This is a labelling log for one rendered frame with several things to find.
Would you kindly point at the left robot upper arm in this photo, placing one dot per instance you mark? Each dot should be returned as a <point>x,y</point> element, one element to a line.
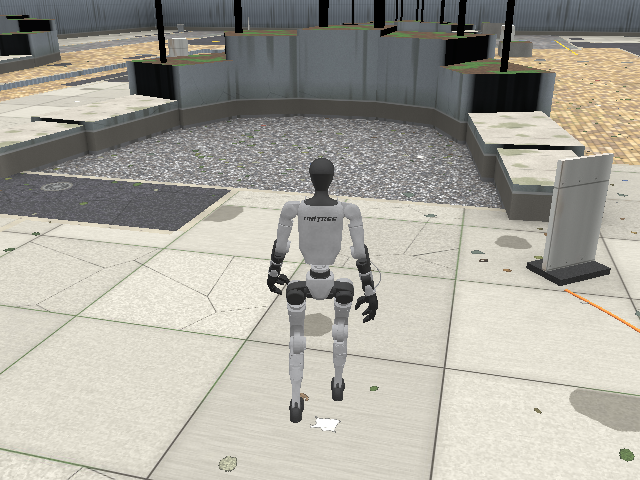
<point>289,211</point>

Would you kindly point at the robot right hand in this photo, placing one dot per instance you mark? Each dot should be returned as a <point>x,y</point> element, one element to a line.
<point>371,310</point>

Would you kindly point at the right robot forearm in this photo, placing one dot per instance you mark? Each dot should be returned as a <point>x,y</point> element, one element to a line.
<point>365,274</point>

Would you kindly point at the left robot forearm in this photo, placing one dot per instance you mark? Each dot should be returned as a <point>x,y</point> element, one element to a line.
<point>276,262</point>

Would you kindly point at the right robot foot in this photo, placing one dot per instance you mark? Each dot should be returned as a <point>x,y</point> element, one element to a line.
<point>337,393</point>

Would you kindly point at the right robot upper arm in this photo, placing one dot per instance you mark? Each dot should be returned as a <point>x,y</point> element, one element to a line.
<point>352,212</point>

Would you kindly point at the robot left hand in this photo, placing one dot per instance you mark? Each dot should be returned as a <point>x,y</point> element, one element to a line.
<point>279,280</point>

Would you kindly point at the left robot foot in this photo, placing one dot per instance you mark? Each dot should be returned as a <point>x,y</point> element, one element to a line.
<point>296,413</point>

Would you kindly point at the robot foot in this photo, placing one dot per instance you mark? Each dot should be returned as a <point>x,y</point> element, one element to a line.
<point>296,413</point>
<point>337,393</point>

